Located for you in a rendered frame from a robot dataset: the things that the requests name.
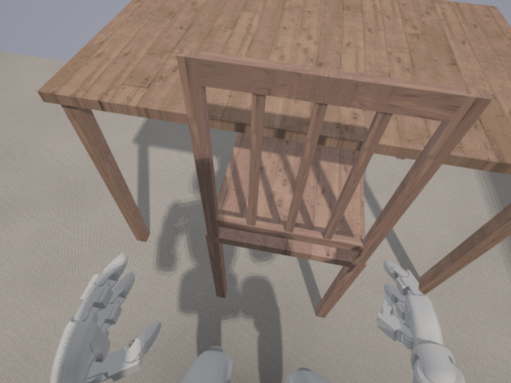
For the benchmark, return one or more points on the right robot forearm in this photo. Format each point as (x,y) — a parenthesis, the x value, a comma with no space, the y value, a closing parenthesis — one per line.
(434,363)

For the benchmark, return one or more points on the left robot hand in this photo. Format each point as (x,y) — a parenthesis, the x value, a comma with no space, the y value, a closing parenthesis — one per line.
(86,333)

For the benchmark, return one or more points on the chair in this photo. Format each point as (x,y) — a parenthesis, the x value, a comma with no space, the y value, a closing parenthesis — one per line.
(303,199)

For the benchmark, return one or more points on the table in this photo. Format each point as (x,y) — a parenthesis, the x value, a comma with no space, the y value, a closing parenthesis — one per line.
(130,67)

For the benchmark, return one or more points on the left robot thigh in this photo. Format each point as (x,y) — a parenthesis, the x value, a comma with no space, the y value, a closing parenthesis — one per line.
(210,367)

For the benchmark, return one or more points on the right robot hand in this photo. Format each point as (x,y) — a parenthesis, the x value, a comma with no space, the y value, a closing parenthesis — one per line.
(414,309)

